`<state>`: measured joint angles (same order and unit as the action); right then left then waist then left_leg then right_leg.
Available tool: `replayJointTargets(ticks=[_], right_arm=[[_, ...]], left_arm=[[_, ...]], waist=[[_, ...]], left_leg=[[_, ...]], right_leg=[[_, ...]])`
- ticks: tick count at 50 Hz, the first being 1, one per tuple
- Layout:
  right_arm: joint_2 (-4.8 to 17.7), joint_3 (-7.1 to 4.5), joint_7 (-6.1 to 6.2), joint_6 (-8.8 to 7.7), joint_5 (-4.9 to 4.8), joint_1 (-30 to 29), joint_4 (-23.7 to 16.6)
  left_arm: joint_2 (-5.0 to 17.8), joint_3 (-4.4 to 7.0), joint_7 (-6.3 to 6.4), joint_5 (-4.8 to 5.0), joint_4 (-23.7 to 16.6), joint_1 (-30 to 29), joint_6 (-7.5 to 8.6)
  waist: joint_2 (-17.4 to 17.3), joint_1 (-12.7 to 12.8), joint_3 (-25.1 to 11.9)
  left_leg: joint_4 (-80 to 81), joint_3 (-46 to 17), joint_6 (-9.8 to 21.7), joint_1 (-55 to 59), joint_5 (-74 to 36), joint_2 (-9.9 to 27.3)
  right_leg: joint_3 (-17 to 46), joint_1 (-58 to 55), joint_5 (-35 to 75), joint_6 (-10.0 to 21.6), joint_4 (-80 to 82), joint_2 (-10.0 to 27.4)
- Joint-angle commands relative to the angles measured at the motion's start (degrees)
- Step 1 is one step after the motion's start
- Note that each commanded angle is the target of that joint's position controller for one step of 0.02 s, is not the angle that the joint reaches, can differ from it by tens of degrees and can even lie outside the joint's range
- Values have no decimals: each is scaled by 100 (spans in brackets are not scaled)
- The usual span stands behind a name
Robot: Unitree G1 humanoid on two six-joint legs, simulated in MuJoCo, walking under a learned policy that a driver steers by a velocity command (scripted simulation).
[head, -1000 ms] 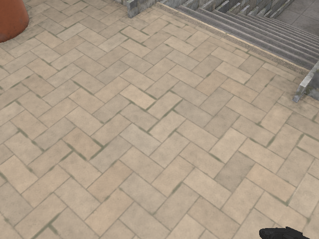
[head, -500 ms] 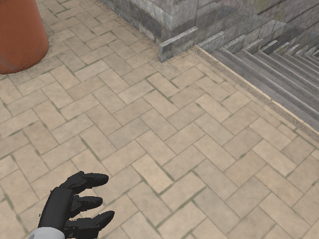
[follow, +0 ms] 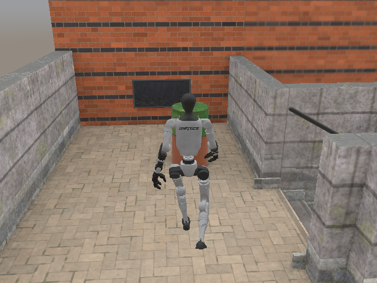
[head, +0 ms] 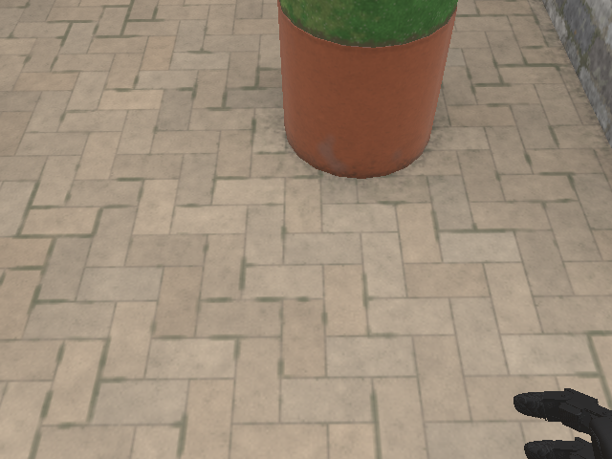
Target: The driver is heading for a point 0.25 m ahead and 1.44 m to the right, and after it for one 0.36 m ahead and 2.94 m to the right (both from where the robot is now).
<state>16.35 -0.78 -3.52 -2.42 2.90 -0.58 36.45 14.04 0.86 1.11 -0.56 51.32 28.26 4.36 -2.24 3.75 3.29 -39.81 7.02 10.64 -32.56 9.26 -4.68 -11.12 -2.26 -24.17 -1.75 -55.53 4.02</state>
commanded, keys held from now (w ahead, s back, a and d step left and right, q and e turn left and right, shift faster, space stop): e+shift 1.00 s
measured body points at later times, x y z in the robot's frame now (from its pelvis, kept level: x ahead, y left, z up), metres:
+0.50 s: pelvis +0.21 -0.06 +0.02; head +0.25 -0.08 +0.46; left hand +0.38 +0.17 -0.09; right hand +0.28 -0.35 -0.10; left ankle +0.15 +0.05 -0.63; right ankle +0.29 -0.14 -0.70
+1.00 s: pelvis +0.28 -0.03 +0.04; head +0.31 -0.05 +0.49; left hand +0.57 +0.10 -0.06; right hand +0.20 -0.35 -0.05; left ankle +0.38 +0.03 -0.70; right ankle +0.29 -0.14 -0.69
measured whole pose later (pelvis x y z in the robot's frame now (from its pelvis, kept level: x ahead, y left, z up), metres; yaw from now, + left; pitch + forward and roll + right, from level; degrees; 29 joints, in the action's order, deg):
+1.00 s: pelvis +0.28 -0.03 +0.04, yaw -45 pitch +2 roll +0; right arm 17.9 -2.0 3.2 0.7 0.5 9.2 39.7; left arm 19.1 6.5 -1.1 -0.3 38.8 12.9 -3.5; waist 1.4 1.8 2.7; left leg -26.2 -6.9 1.3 -16.5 11.8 -4.2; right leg 20.4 22.0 -12.8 0.8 -30.6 -14.8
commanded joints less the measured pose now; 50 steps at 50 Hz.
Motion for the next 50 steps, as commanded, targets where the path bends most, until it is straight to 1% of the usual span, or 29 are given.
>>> replayJointTargets(ticks=[1,2,3,4,5,7,10,12,16,18,20,21,22,23,24,25,26,27,28,29,31,34,37,42,45,47,48,49,50], right_arm=[[1291,-520,333,55,-97,2411,127],[1071,-435,379,7,-159,2008,327],[694,-315,381,-61,-152,1662,410],[501,-237,390,-152,-150,1513,414],[360,-177,377,-207,-199,1522,488],[417,-195,337,-320,-185,1439,575],[303,-168,375,-325,-209,1183,593],[188,-137,429,-288,-250,1084,563],[341,-220,527,-156,-268,1492,654],[478,-287,577,-58,-263,1519,625],[567,-344,598,42,-274,1425,563],[605,-360,572,92,-293,1293,515],[519,-345,519,113,-246,1417,332],[163,-260,461,233,-224,1834,4],[224,-187,477,271,-47,1837,101],[342,-220,475,271,-100,1425,55],[390,-248,504,251,-118,1125,26],[443,-263,533,281,-77,1059,-36],[409,-256,539,360,-27,1152,38],[344,-236,533,427,-17,1213,74],[238,-205,516,476,-77,1199,51],[282,-211,528,496,-114,934,-44],[383,-238,540,464,-132,756,-82],[500,-247,556,334,-200,666,-83],[569,-251,578,268,-260,834,-38],[642,-277,647,235,-289,1217,55],[734,-311,715,210,-276,1459,115],[1157,-406,792,211,-253,1381,26],[1644,-466,763,248,-172,929,-222]], left_arm=[[1029,124,113,263,-832,-209,50],[846,95,90,281,-856,-300,43],[727,66,51,114,-796,-405,2],[630,69,22,15,-601,-248,-133],[546,92,-16,-66,-463,17,-293],[458,163,-86,-74,-470,-28,-433],[228,184,-165,-12,-661,-444,-433],[104,158,-232,-14,-774,-801,-414],[125,185,-368,-123,-1031,-1295,-445],[266,263,-389,-189,-1146,-1225,-473],[371,345,-330,-193,-1136,-796,-453],[466,408,-259,-213,-1012,-190,-383],[1186,594,-163,-173,-1048,7,-331],[1825,779,-141,-1,-1152,-185,-445],[1707,795,-154,175,-1362,-364,-535],[1333,699,-124,89,-1395,-691,-621],[1028,594,-107,45,-1383,-1028,-708],[903,566,-96,74,-1446,-1251,-727],[838,559,-104,47,-1498,-1363,-721],[896,578,-129,32,-1505,-1350,-696],[1099,652,-151,19,-1498,-1278,-653],[1220,711,-136,8,-1529,-1212,-716],[1284,746,-150,-18,-1569,-1196,-761],[1374,784,-184,-69,-1586,-1246,-756],[1397,788,-227,-81,-1622,-1448,-761],[1355,769,-252,-47,-1661,-1692,-748],[1279,738,-244,7,-1675,-1793,-723],[981,660,-213,73,-1642,-1440,-689],[829,658,-159,125,-1709,-1310,-672]], waist=[[356,-1249,-3217],[388,-814,-1966],[686,-459,-1135],[717,-291,-668],[624,-117,-495],[368,1,-431],[-7,81,-458],[-270,-35,-459],[-324,-362,-469],[-328,-329,-481],[-271,-142,-599],[69,222,-834],[1115,235,-907],[2056,-227,-1583],[925,-101,-1831],[428,-143,-1123],[132,-331,-428],[315,-416,-287],[449,-437,-400],[419,-429,-563],[377,-384,-786],[659,-206,-749],[846,-79,-679],[973,-15,-694],[1088,-111,-674],[1145,-342,-649],[1035,-527,-607],[221,-368,-810],[-1087,-287,-848]], left_leg=[[844,-3726,1360,6049,-5425,2841],[1315,-3043,1171,4669,-4833,2722],[1691,-2611,894,3566,-4068,2469],[1928,-2123,703,2627,-4279,2358],[2210,-1690,566,1932,-4285,2257],[2421,-1086,503,1556,-4547,2061],[2378,-115,160,1810,-4554,1638],[2293,391,-43,1936,-4060,1420],[1775,630,-159,2633,-3656,1706],[1195,614,-241,2767,-3927,1931],[119,664,-404,2741,-4116,2003],[-1066,758,-639,2385,-3599,1823],[-2740,826,-1013,1279,-610,1117],[-4321,-76,-1344,-268,3131,-140],[-4272,-1090,-1359,-349,2954,324],[-4023,-1140,-1329,-470,2443,417],[-3382,-1102,-1315,-532,1944,590],[-2882,-1079,-1317,-346,1617,690],[-2752,-1000,-1330,-60,1392,635],[-2639,-993,-1347,78,1285,565],[-2257,-1056,-1385,109,1225,516],[-1709,-1200,-1425,-89,1094,454],[-1270,-1328,-1402,-161,1030,351],[-532,-1469,-1184,217,1131,116],[168,-1453,-1037,958,1213,-93],[1145,-1421,-946,1944,1027,-166],[2005,-1437,-898,2632,666,7],[2659,-2296,-702,3239,1360,1032],[3162,-3967,-108,3057,1988,2603]], right_leg=[[1549,4103,-222,191,-4216,-312],[1504,4077,41,190,-3572,-151],[1506,3918,59,191,-2796,56],[1538,3361,73,191,-2395,109],[1493,2806,86,160,-2020,127],[1308,2643,359,165,-1598,48],[1064,2996,1410,266,-592,76],[806,2879,2231,338,352,11],[458,2838,2473,485,1435,-170],[339,2659,1767,629,1573,-353],[296,2235,1265,857,1932,-615],[549,1505,1853,1090,2487,-640],[2226,791,5020,1454,2769,398],[4735,-129,6493,2740,3129,1546],[4813,66,4533,2728,3571,1643],[4393,724,2846,2523,3778,1359],[3916,1371,1955,2128,4034,966],[3591,1669,1785,1840,4084,650],[3350,1807,1948,1660,4041,397],[3260,1794,2196,1542,3967,276],[3300,1623,2272,1395,3866,163],[3689,1469,1092,1250,3992,44],[4120,1339,309,1190,4094,-18],[4642,1222,380,1156,3952,-83],[4887,1536,747,1067,3885,-189],[4984,2079,514,782,3928,-391],[4840,2516,-95,491,3840,-672],[4208,2972,-1024,142,2976,-1147],[2447,3565,-970,-74,973,-2010]])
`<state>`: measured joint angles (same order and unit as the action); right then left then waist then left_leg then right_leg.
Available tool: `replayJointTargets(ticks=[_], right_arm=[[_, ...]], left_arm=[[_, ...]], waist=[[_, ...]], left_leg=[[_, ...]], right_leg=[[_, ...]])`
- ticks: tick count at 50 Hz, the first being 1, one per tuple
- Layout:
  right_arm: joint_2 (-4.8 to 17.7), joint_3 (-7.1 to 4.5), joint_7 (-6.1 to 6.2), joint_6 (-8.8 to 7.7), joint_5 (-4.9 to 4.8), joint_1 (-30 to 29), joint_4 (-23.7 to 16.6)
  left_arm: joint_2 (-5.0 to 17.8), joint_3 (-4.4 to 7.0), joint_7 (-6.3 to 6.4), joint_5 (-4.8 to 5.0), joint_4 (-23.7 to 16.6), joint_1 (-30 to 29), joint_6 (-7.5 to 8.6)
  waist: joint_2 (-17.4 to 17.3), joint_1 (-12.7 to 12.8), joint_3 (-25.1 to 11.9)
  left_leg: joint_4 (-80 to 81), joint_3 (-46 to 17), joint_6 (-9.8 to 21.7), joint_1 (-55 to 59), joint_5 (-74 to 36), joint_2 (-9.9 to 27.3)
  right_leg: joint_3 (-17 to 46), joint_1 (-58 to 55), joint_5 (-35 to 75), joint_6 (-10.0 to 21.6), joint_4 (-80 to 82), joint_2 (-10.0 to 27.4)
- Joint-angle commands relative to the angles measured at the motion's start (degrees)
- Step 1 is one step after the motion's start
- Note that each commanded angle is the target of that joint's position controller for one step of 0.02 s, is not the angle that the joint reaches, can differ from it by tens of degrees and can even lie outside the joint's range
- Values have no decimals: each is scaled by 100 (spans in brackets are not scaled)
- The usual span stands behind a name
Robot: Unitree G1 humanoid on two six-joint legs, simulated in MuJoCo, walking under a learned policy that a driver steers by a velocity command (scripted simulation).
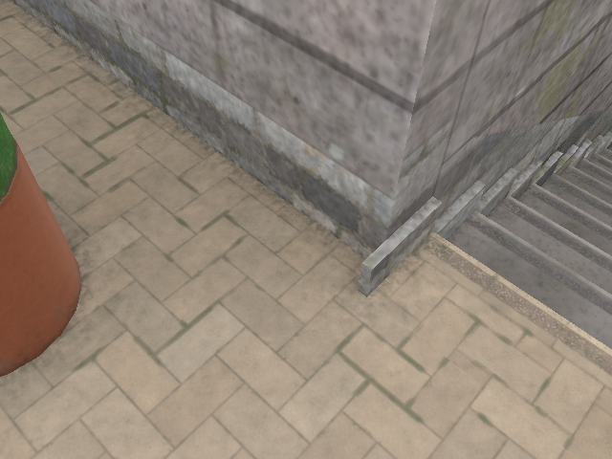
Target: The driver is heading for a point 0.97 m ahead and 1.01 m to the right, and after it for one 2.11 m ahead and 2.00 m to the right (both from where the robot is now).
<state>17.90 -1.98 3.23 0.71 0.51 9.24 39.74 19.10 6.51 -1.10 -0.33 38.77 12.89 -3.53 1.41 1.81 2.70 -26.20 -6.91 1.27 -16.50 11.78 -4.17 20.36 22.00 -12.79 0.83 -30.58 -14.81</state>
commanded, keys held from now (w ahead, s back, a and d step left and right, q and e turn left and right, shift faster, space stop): e+shift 0.22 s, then w+e+shift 0.78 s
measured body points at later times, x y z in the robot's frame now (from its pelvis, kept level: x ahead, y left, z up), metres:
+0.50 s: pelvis +0.04 -0.03 +0.01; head +0.05 -0.05 +0.46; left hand +0.37 +0.09 -0.05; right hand -0.09 -0.32 -0.11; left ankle +0.03 +0.11 -0.74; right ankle -0.01 -0.14 -0.70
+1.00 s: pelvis +0.26 -0.31 -0.03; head +0.29 -0.35 +0.42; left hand +0.46 -0.07 -0.14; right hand +0.24 -0.65 -0.08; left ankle +0.46 -0.38 -0.73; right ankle +0.02 -0.15 -0.73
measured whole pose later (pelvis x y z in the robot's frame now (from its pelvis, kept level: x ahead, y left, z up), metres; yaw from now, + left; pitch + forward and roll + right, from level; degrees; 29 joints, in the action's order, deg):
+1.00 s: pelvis +0.26 -0.31 -0.03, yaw -58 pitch +3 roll +0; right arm 16.6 0.4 -1.5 -2.1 1.5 -1.9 32.7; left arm 19.1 3.1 -0.1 0.1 48.9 31.4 3.4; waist 0.3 7.0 2.6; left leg -34.2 -0.8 -0.5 -36.2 7.5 0.5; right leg 17.6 -11.5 -28.7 8.3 -20.5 -6.6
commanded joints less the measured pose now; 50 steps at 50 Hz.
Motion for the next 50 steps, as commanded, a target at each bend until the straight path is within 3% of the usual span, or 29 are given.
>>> replayJointTargets(ticks=[1,2,3,6,9,11,12,14,16,18,21,25,27,28,29,30,31,32,34,35,36,38,40,43,46,47,48,49,50], right_arm=[[1140,-274,35,-29,156,-388,-581],[763,-177,8,-19,139,-467,-605],[563,-117,-33,-18,121,-606,-625],[493,-71,-41,-16,122,-459,-738],[643,-158,-50,-27,125,198,-584],[728,-222,-70,-32,126,439,-504],[783,-264,-105,-40,154,635,-463],[953,-346,-171,-85,172,752,-437],[1036,-403,-198,-154,172,786,-417],[1041,-438,-218,-238,178,913,-342],[1038,-471,-248,-322,179,1049,-208],[1121,-496,-279,-279,176,1036,-82],[1186,-498,-327,-215,150,914,-50],[1223,-492,-349,-194,89,750,-51],[1149,-446,-382,-218,72,789,-15],[729,-307,-415,-207,156,409,-234],[331,-179,-456,-299,268,-400,-944],[689,-221,-469,-375,389,-842,-1103],[853,-210,-523,-491,363,-24,-744],[887,-214,-568,-452,421,240,-551],[879,-201,-595,-383,438,374,-502],[810,-184,-598,-248,394,82,-547],[671,-131,-575,-208,303,-493,-731],[336,29,-620,-262,199,-1310,-992],[391,53,-613,-301,104,-1617,-1131],[461,31,-569,-303,87,-1314,-1058],[618,-41,-488,-298,73,-703,-885],[895,-158,-369,-311,60,320,-651],[1114,-302,-193,-278,51,1626,-367]], left_arm=[[987,223,67,-195,-367,-8,147],[964,237,5,-221,-334,31,132],[823,189,-65,-216,-245,254,76],[716,102,-222,-73,-178,368,-56],[581,5,-265,-41,-352,-168,-85],[485,-41,-293,-32,-434,-350,-105],[488,-59,-326,-43,-491,-469,-113],[601,-41,-449,-79,-642,-772,-134],[607,-37,-551,-83,-763,-1080,-131],[479,-75,-607,-85,-856,-1340,-97],[326,-135,-650,-82,-955,-1609,-39],[292,-214,-698,-127,-1011,-1774,-1],[331,-245,-642,-159,-912,-1482,23],[354,-229,-567,-167,-704,-873,58],[595,-118,-446,-211,-261,338,106],[1157,63,-230,-133,122,1468,179],[1721,93,-96,-13,-167,1202,216],[1523,39,-26,-16,-262,1015,245],[1253,-27,80,-100,-195,826,309],[1102,-92,78,-66,-230,550,372],[1032,-137,82,-29,-279,404,462],[882,-176,39,19,-140,550,622],[902,-144,37,-15,22,863,716],[907,-116,92,27,230,1197,779],[1007,-93,159,96,365,1238,819],[1073,-82,173,117,352,1031,827],[1206,-58,172,120,350,886,836],[1411,-7,130,34,384,789,870],[1417,2,97,-28,380,468,909]], waist=[[-700,-47,-309],[-613,66,-312],[-602,172,-292],[-843,46,-306],[-932,-327,-245],[-1045,-437,-322],[-1116,-554,-483],[-1312,-664,-437],[-1177,-696,-242],[-939,-725,-139],[-864,-734,-77],[-886,-657,40],[-811,-455,77],[-620,-67,-69],[71,521,-693],[1422,1061,-748],[2203,914,-407],[1016,925,-139],[461,251,-36],[336,22,2],[579,-125,25],[301,-187,230],[37,-120,409],[107,121,438],[269,166,240],[275,-48,91],[268,-345,-313],[174,-883,-1014],[74,-1627,-1539]], left_leg=[[1770,-2189,1064,615,1017,2513],[1440,-1512,1028,345,204,2214],[1253,-837,895,296,-399,1843],[1002,68,862,676,-1263,1551],[850,285,912,1451,-1870,1734],[728,431,959,1754,-2329,1906],[941,414,946,1874,-1178,2003],[1530,125,870,1863,1412,2246],[1854,38,765,1845,2395,2467],[1970,208,683,1890,2499,2618],[1949,689,555,1880,2307,2676],[1785,1406,388,1542,2064,2671],[1422,1839,308,1176,1671,2628],[645,2235,227,743,723,2473],[-1203,2728,130,-8,-747,2130],[-3634,2727,-99,-1706,752,1552],[-5018,1576,-414,-4190,2358,564],[-5279,717,-420,-4766,1774,817],[-4606,641,-362,-3961,823,1185],[-4381,664,-386,-3507,645,1251],[-4233,679,-444,-3177,458,1244],[-3962,779,-536,-2998,273,1138],[-3370,863,-579,-3013,18,993],[-2122,889,-550,-2749,-560,697],[-1225,804,-310,-1853,-1138,507],[-930,772,-217,-1113,-1092,399],[-858,806,-133,-32,-783,176],[-1073,830,-51,1457,-357,95],[-1087,737,-43,2974,116,383]], right_leg=[[-1035,1329,-1552,-410,-2527,478],[-1142,1002,-1239,-370,-3051,680],[-1221,947,-974,-325,-3567,735],[-1620,1232,-730,-384,-4198,974],[-1859,1584,-798,-541,-3546,1256],[-1975,1558,-937,-584,-3156,1392],[-2035,1529,-894,-531,-2964,1484],[-2124,1597,-859,-427,-2706,1648],[-2175,1719,-826,-322,-2464,1760],[-2233,1720,-837,-191,-2213,1839],[-2348,1494,-895,16,-1798,1891],[-2687,793,-1083,301,-1157,1843],[-2962,72,-1103,476,-764,1682],[-3149,-839,-911,570,-417,1419],[-2999,-2492,-1141,768,-316,1082],[-1302,-3487,-2382,1065,427,1938],[1857,-3739,-3511,1582,1588,2854],[1987,-3601,-2617,1634,1862,3161],[852,-2960,-1391,1544,1675,2810],[418,-2595,-1288,1433,1808,2389],[336,-2194,-943,1469,1928,2249],[170,-1745,-118,1544,2086,2035],[150,-1572,500,1563,2189,1940],[134,-1674,1905,1566,2041,1854],[320,-1916,3148,1409,2026,2126],[225,-1820,3705,1240,1835,2090],[128,-1723,4778,1050,1264,1994],[96,-1431,5374,911,37,1945],[11,-652,4897,798,-1487,1671]])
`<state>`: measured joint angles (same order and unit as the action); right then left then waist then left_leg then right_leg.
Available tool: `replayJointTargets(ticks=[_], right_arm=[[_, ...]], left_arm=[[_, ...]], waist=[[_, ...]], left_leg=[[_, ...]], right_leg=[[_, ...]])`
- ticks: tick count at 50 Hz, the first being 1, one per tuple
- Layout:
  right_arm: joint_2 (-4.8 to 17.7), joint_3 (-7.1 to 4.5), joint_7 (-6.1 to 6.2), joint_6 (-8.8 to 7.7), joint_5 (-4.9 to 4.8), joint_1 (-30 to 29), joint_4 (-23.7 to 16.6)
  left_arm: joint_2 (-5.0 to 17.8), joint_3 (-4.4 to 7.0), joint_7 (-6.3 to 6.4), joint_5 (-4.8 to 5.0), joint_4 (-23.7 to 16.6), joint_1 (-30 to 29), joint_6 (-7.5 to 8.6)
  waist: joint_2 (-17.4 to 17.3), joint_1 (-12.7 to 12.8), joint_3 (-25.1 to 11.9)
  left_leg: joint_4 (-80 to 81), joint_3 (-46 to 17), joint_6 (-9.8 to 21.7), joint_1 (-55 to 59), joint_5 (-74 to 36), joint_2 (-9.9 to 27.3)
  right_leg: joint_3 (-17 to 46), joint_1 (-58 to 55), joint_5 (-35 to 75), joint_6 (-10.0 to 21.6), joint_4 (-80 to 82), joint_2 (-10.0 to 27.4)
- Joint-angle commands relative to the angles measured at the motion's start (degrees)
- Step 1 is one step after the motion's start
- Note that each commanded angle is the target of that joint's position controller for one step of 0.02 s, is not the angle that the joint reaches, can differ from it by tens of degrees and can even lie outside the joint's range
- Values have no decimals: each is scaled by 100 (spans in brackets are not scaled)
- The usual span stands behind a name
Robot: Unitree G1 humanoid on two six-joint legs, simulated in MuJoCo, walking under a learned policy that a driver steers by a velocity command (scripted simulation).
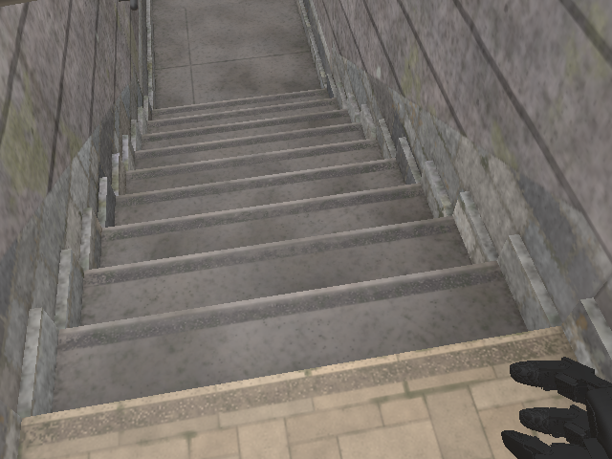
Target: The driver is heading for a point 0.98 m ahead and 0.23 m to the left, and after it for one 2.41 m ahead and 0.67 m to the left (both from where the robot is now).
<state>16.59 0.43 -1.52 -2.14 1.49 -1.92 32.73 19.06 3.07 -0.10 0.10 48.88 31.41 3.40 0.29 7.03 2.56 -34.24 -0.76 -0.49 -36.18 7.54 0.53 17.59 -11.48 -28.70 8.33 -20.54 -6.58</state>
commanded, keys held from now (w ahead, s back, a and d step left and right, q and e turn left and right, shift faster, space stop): w+e+shift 0.06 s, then w+q+shift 0.90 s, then q+shift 0.04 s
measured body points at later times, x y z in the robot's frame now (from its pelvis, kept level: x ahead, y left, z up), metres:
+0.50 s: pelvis +0.43 -0.04 +0.02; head +0.46 -0.05 +0.47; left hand +0.64 +0.20 -0.06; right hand +0.42 -0.33 -0.11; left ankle +0.26 +0.10 -0.62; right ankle +0.49 -0.16 -0.71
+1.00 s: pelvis +0.86 +0.04 -0.16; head +0.88 +0.04 +0.29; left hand +0.85 +0.32 -0.28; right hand +0.91 -0.23 -0.30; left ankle +0.75 +0.05 -0.87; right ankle +0.93 -0.12 -0.76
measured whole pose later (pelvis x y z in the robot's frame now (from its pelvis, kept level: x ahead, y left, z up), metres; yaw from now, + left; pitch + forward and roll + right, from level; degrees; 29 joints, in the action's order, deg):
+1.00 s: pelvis +0.86 +0.04 -0.16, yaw +28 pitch -1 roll +3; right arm 14.1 -3.1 0.4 -0.2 0.2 29.0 54.7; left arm 13.4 2.1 1.9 -3.5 48.5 12.0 4.7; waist 1.6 -2.6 3.3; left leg -38.9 -4.2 10.9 -8.4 29.4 -13.0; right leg 6.4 36.4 -20.3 -1.4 -82.5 7.5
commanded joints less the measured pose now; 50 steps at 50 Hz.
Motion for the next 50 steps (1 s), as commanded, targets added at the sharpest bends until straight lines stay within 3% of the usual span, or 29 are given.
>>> replayJointTargets(ticks=[1,2,3,6,11,13,17,19,20,21,22,24,26,31,32,34,35,37,38,40,42,43,44,45,46,47,48,49,50], right_arm=[[1640,-677,427,-39,138,3797,503],[1913,-713,361,-68,248,3155,365],[1427,-684,315,-57,194,2126,178],[542,-463,214,-159,215,2169,595],[723,-445,100,-500,12,2187,1040],[800,-453,85,-540,-34,1884,971],[1391,-592,5,-534,-157,2391,1134],[1508,-588,0,-405,-155,2620,1272],[1427,-556,28,-345,-132,2550,1233],[821,-407,47,-329,-94,2639,1058],[370,-317,14,-272,-283,3058,840],[772,-396,40,-102,-84,2559,914],[592,-397,-9,61,-17,2286,883],[349,-426,-204,350,134,1406,343],[301,-472,-208,400,153,1417,331],[331,-511,-304,333,89,1302,295],[78,-425,-536,319,110,1433,386],[-71,-380,-602,351,-107,1341,529],[-5,-440,-539,382,-44,1721,693],[129,-496,-160,411,87,2338,1017],[663,-677,111,468,222,4016,1482],[831,-768,174,377,253,4220,1620],[1029,-707,195,295,13,3940,1868],[1577,-774,292,206,-170,4173,1945],[1345,-747,254,131,-224,4240,1857],[1073,-686,228,54,-223,3924,1769],[1144,-664,175,14,-238,3407,1639],[1407,-734,291,-55,-191,2630,1433],[1128,-614,310,-108,-20,2202,1438]], left_arm=[[534,131,-13,-138,-737,-1376,299],[36,-31,-46,181,-1143,-969,235],[385,-29,-4,23,-1008,-1132,149],[236,-64,-213,-271,-871,-1571,39],[173,-219,-302,-365,-1475,-2477,-163],[164,-343,-391,-304,-1631,-2922,-122],[480,-209,-293,-130,-1446,-3088,-80],[703,-77,-133,-216,-1205,-2429,-23],[843,0,-61,-375,-932,-1323,23],[1267,119,37,-519,-930,-312,75],[1495,179,47,-562,-1064,-577,79],[715,74,6,-287,-979,-1438,72],[377,9,-18,-210,-768,-1566,137],[475,61,79,21,-166,-1039,454],[509,68,107,-67,12,-886,503],[260,0,243,79,239,-1297,828],[111,-114,296,94,303,-1443,836],[136,-141,330,77,428,-1190,701],[161,-158,338,-54,375,-1292,652],[370,-128,271,75,372,-941,507],[886,72,247,38,216,-1304,267],[758,221,305,-39,345,-1735,-88],[117,115,415,-255,58,-1934,-180],[31,17,378,-229,-422,-1298,17],[416,72,326,-368,-464,-1370,187],[484,144,247,-376,-370,-1193,324],[516,180,209,-521,-250,-948,311],[423,140,160,-413,-669,-1523,240],[580,172,173,-366,-442,-1727,140]], waist=[[-779,-2298,-2171],[-2575,-1465,-2590],[-1771,-1195,-1709],[-257,-987,-520],[-493,-371,412],[-318,-305,471],[-225,-520,309],[-155,-227,-261],[-215,326,-950],[911,617,-1959],[1840,142,-2351],[702,-234,-1068],[488,-455,-499],[115,-541,115],[319,-571,14],[146,-1040,277],[385,-1042,195],[407,-1016,209],[303,-1240,3],[360,-1467,-349],[271,-2211,-450],[-775,-2697,515],[-1607,-2077,1387],[-1762,-1152,896],[-128,-1300,246],[686,-984,-10],[710,-606,-416],[-100,-338,175],[14,-363,481]], left_leg=[[31,-1444,225,6071,2966,1260],[1773,-4687,444,6150,4381,2556],[2051,-4781,634,5151,4445,2332],[2022,-2749,1056,3290,2663,1672],[2652,-1865,1378,2276,1492,1354],[2837,-926,1154,1333,953,806],[2759,-882,1150,1586,-891,1063],[1145,-582,916,2357,-2569,801],[-522,-507,809,1678,-2338,524],[-2727,-220,749,975,532,69],[-4196,-435,659,-316,1926,-360],[-3970,-550,639,-656,987,244],[-3400,-566,511,-438,848,577],[-2706,-177,424,-909,255,577],[-2906,-382,502,-1015,-326,650],[-523,-168,546,473,-3171,410],[-406,136,671,1621,-4606,258],[-399,423,678,2344,-5157,-1],[-802,674,750,3049,-5625,-170],[-1115,1247,907,3638,-4673,-651],[-406,1036,1269,5092,-2693,-630],[2430,-101,1801,4591,-1900,-114],[1476,120,1272,4536,-4734,-33],[-330,-907,1484,5700,-7802,491],[10,-1871,1569,6041,-5946,751],[80,-2568,1994,5437,-4211,1068],[251,-2934,2317,4636,-3273,1061],[693,-3630,2523,2896,-3381,1603],[438,-3542,2555,1512,-3360,1267]], right_leg=[[-98,3604,3128,4,-4730,298],[-618,4863,281,-89,-6098,-229],[-776,5273,950,-53,-6477,186],[-961,4979,1380,-33,-6000,737],[-1083,5544,1453,-411,-4416,1004],[-1450,4221,2388,-596,-2489,1072],[-1917,2594,2762,-643,-1424,636],[-2000,1794,2186,-515,-956,457],[-1628,368,1864,-374,-1236,819],[-1,-600,-568,-261,-740,2346],[2661,-743,-2079,122,514,3253],[1334,436,-494,120,422,2823],[126,1113,848,88,628,2432],[-1327,1185,3555,192,628,2500],[-1608,910,4414,109,385,2668],[-2809,2342,2365,-702,395,1721],[-3277,3081,2139,-824,150,1525],[-3486,3473,1439,-933,-473,1563],[-3616,3708,1753,-932,-1135,1628],[-3773,3280,4034,-962,-3096,1749],[-3390,3972,6092,-798,-6582,2039],[-3354,4367,2416,-618,-9740,1080],[-2910,5893,-1562,-425,-10518,720],[-2189,7410,-768,-588,-9682,932],[-1650,7769,-19,-587,-8366,1315],[-1228,7580,480,-680,-7747,1323],[-1142,7049,698,-837,-6500,1374],[-875,6170,1204,-1183,-4497,1580],[-990,5003,1632,-1354,-3919,1454]])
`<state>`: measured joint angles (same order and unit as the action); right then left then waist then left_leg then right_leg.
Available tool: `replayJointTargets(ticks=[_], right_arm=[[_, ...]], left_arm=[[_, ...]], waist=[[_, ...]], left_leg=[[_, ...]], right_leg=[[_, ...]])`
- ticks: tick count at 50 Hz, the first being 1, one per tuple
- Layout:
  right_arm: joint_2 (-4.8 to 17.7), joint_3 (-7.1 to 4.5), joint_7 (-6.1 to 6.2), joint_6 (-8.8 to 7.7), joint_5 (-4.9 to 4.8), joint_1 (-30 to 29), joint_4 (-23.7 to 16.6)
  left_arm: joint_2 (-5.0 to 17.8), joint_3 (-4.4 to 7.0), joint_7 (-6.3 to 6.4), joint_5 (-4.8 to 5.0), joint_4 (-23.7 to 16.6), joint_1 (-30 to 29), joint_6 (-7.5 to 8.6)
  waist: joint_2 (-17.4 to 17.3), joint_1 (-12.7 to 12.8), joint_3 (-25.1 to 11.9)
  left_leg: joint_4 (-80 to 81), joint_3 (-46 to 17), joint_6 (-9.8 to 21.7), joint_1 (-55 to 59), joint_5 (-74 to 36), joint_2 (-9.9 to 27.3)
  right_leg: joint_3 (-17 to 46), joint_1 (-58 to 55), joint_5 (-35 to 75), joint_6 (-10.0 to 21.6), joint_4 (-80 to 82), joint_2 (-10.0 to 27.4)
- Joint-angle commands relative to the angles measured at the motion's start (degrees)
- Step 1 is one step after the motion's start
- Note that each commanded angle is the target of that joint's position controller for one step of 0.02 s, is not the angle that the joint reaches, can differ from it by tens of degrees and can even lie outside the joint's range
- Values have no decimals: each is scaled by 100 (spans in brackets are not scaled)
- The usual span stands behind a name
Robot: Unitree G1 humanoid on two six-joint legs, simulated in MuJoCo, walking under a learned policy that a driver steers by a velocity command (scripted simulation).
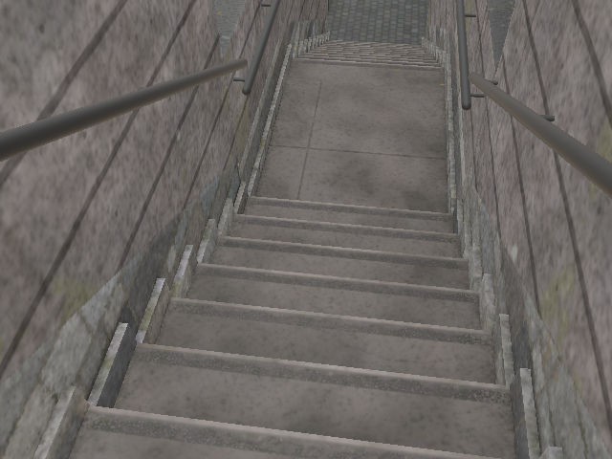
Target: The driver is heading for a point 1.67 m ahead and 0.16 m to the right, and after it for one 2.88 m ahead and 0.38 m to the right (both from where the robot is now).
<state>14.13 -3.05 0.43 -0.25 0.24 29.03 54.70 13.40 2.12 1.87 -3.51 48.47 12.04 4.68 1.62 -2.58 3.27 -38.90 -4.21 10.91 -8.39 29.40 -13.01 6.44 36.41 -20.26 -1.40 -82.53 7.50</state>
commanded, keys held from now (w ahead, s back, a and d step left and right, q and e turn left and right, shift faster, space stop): q+shift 0.26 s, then e+shift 0.74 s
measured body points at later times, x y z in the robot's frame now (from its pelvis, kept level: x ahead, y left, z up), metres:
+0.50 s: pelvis +0.34 -0.06 -0.22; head +0.36 -0.06 +0.22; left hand +0.16 +0.11 -0.36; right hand +0.61 -0.20 -0.32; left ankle +0.47 +0.04 -0.92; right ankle +0.25 -0.15 -0.86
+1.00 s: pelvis +0.45 -0.11 -0.35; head +0.44 -0.13 +0.10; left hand +0.64 +0.13 -0.42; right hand +0.54 -0.40 -0.46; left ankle +0.46 +0.03 -0.98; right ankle +0.47 -0.20 -1.03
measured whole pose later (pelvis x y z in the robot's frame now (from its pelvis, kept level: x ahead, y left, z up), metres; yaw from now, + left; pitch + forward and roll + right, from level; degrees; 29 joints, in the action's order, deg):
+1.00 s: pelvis +0.45 -0.11 -0.35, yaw -7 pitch -1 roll +0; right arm 17.9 -2.6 2.3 3.6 2.4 11.6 42.9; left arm 13.9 2.2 -0.3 1.3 39.4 8.9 -2.2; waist -3.3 0.6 -0.4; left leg -72.9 4.9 -1.6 -32.2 36.8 8.8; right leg -1.2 28.6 -30.3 3.3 -56.9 -3.1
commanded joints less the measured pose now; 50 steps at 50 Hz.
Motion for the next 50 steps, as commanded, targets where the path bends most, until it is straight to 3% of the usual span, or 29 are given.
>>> replayJointTargets(ticks=[1,3,4,6,7,8,9,10,12,13,14,15,17,18,22,26,27,28,29,31,33,36,41,45,46,47,48,49,50], right_arm=[[1069,-169,62,-387,198,-918,-696],[524,11,176,-493,-104,-838,-489],[684,-22,221,-444,-81,-717,-341],[1093,-159,128,-337,-108,-1731,-494],[915,-179,92,-286,-10,-2061,-634],[473,-137,89,-161,139,-1929,-643],[123,-66,140,-54,-66,-1191,-901],[84,-17,198,36,-106,-698,-1508],[334,-34,289,267,378,-1064,-1153],[402,-56,216,292,312,-1110,-1108],[-50,111,81,268,256,-1663,-1557],[-191,151,-49,225,166,-1442,-1465],[-119,49,-128,335,112,-761,-815],[37,15,-60,298,223,-883,-912],[172,92,41,-287,246,-2786,-941],[194,119,-103,-226,-75,-2236,-690],[177,130,-174,-110,-46,-1620,-431],[428,65,-179,-36,91,-1145,-306],[650,29,-181,-90,129,-1022,-569],[342,39,-4,-122,-22,-1322,-862],[541,-77,336,-204,68,-1435,-752],[355,15,351,-150,74,-1075,-620],[566,56,183,-49,142,-2122,-1147],[1051,-60,127,-12,185,-2511,-1446],[1037,-81,161,167,175,-2155,-1350],[763,-56,210,334,158,-1668,-1277],[175,96,163,471,223,-1212,-1699],[432,88,160,413,326,-2211,-2060],[401,153,248,246,167,-2665,-2271]], left_arm=[[1054,267,-36,-44,-4,704,-29],[568,106,-169,185,-91,730,96],[211,3,-150,290,-131,829,58],[453,57,37,400,259,2936,-59],[821,212,155,367,513,3741,-87],[1098,348,88,350,666,3676,-102],[1127,279,-136,133,417,2996,19],[1381,295,-199,201,109,2158,184],[445,130,-269,370,71,1741,371],[220,24,-220,398,185,1720,348],[533,64,-24,389,169,1347,396],[198,-51,25,377,297,1037,339],[713,4,-99,361,302,1199,312],[482,-28,-71,495,411,1444,388],[273,-71,-26,395,737,2270,255],[330,6,69,265,799,2154,-200],[254,18,38,294,790,2077,-330],[273,63,-50,452,649,2049,-376],[230,37,81,670,359,2468,-470],[581,98,168,503,58,1578,-429],[246,22,162,104,-264,915,-524],[122,117,-28,219,-684,137,-771],[-267,-39,-249,363,-724,269,-711],[359,131,-200,403,-942,361,-912],[399,150,-260,507,-890,511,-809],[606,208,-255,396,-700,929,-751],[1287,270,-281,495,-848,430,-686],[1523,415,-200,652,-1013,1243,-618],[1644,435,-48,406,-1026,1240,-697]], waist=[[41,677,246],[27,585,131],[-154,621,-76],[-689,1998,-1034],[-72,2451,-975],[209,2355,-401],[-202,1280,-426],[1497,261,-580],[295,361,512],[-374,40,610],[-20,-385,979],[351,-572,769],[456,-550,-134],[540,-538,63],[-353,494,294],[237,491,438],[76,249,189],[-762,-64,-302],[-1183,83,-2196],[-65,-74,-2392],[-239,83,-1871],[-160,326,-534],[-1070,832,-726],[-1380,1118,-619],[-1168,1055,-336],[-96,992,-388],[2095,103,-201],[1396,1018,-724],[982,977,-695]], left_leg=[[275,-2604,1164,-1766,-5628,2129],[-646,-1059,149,-3623,-2542,455],[-954,-1026,29,-3930,-2305,379],[-3582,-653,-342,-3883,-3392,269],[-5269,-419,-420,-3735,-2575,225],[-7539,-200,-493,-3856,1338,-295],[-8573,-189,-458,-4981,1793,-131],[-7558,4,-438,-5764,704,597],[-7022,-32,-608,-5688,-3,1160],[-6198,76,-645,-5280,-590,1295],[-3811,-44,-688,-4318,-2133,1462],[-2949,336,-730,-2904,-3211,1176],[-4137,504,-738,-1871,-3962,771],[-3410,-322,-507,-2477,-4333,1123],[-667,592,-752,-2838,-5653,613],[2184,468,-915,-500,-5162,1334],[2826,261,-736,739,-5814,1665],[2508,-20,-434,2295,-8384,2353],[-88,-616,301,4171,-11306,3981],[596,-546,867,3263,-7524,4053],[1330,-911,1048,1719,-4655,4305],[1307,79,670,-614,-4815,3726],[748,1538,-202,-2194,-4082,2992],[33,1583,-773,-2607,-2568,3356],[-449,1662,-839,-2038,-1845,3272],[-2443,1913,-867,-2520,-495,2796],[-4674,1542,-1237,-4685,1947,2017],[-4732,264,-1408,-5401,1423,1529],[-4681,-224,-1386,-5611,993,1423]], right_leg=[[-400,-767,1764,-252,2030,-295],[-897,-3198,5396,-197,4450,-876],[-926,-4106,5542,-232,4539,-1087],[-989,-5955,6079,-164,4464,-1026],[-842,-6139,6126,-110,5611,-592],[-121,-5781,6259,339,6520,220],[148,-6108,8020,286,4523,1035],[1733,-5697,5832,1023,4948,2082],[830,-3517,4368,1228,5378,1674],[28,-2660,4244,873,5418,1122],[-48,-1107,3639,720,5347,1076],[-256,166,3841,624,5157,822],[7,75,4480,682,5048,977],[539,-183,3618,627,4308,1021],[94,-1451,1357,764,3196,-48],[471,-1204,2491,1016,1961,-408],[187,-640,1443,982,998,-616],[-482,630,-2022,804,-983,-1312],[-569,1626,-4164,638,-3368,-1146],[-188,2154,-2661,524,-3092,-723],[-236,2307,-1382,189,-2764,-537],[-423,1475,152,5,-1388,-516],[-1198,-992,2390,38,1466,-749],[-1424,-2460,1059,289,2230,-919],[-827,-2314,-893,442,4309,-850],[-718,-2909,-1052,656,4429,-1115],[2527,-3250,3041,1245,4158,523],[3869,-3615,4799,1727,5473,1173],[4390,-3381,3566,2099,5751,1186]])
Keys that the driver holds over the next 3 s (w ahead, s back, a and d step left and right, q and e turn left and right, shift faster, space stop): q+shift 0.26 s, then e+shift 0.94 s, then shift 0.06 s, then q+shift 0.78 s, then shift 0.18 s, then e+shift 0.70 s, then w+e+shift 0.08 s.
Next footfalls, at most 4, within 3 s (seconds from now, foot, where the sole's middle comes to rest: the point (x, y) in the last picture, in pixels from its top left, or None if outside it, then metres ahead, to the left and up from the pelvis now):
0.16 right None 0.28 -0.15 -0.90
0.54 left None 0.50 0.03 -1.06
0.92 right None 0.51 -0.21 -1.06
1.44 left None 0.54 -0.01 -1.06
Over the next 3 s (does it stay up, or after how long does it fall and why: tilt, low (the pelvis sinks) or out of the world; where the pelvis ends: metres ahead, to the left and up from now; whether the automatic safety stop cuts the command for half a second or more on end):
stays up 0.49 -0.11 -0.30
